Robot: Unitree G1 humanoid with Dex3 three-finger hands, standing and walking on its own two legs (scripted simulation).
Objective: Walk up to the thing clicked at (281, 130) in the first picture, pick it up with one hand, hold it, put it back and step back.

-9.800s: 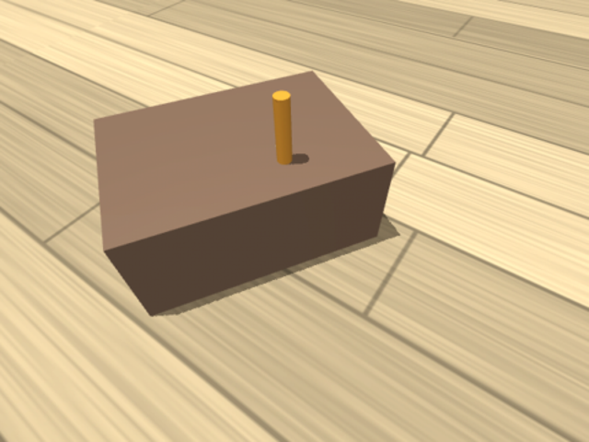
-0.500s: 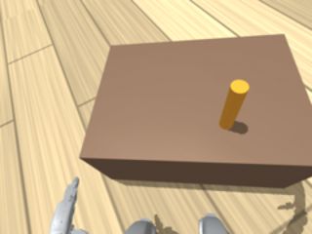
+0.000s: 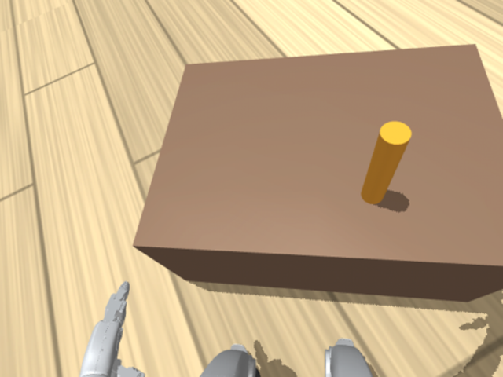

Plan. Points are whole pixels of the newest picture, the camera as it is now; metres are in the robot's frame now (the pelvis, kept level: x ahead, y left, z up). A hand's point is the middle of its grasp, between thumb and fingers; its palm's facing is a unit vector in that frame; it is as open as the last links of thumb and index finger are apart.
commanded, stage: approach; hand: right
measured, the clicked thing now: (381, 168) +0.55 -0.20 -0.17
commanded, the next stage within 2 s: close in in 0.60 s
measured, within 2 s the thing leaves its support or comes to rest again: neither
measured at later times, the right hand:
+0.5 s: hand (464, 185) +0.47 -0.32 -0.10, palm faces +0.20 +0.98 +0.05, open 17.6 cm
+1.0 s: hand (407, 209) +0.48 -0.26 -0.23, palm faces +0.20 +0.98 +0.03, open 17.7 cm
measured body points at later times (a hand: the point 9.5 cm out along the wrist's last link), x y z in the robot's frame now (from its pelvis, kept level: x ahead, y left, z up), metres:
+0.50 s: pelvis -0.02 +0.00 -0.07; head +0.17 -0.09 +0.32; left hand +0.15 +0.27 -0.03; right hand +0.45 -0.37 -0.10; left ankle -0.01 +0.15 -0.68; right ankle +0.03 -0.12 -0.68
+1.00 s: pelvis -0.05 +0.00 -0.17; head +0.18 -0.11 +0.21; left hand +0.13 +0.27 -0.03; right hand +0.46 -0.31 -0.23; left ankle -0.01 +0.15 -0.68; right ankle +0.03 -0.12 -0.68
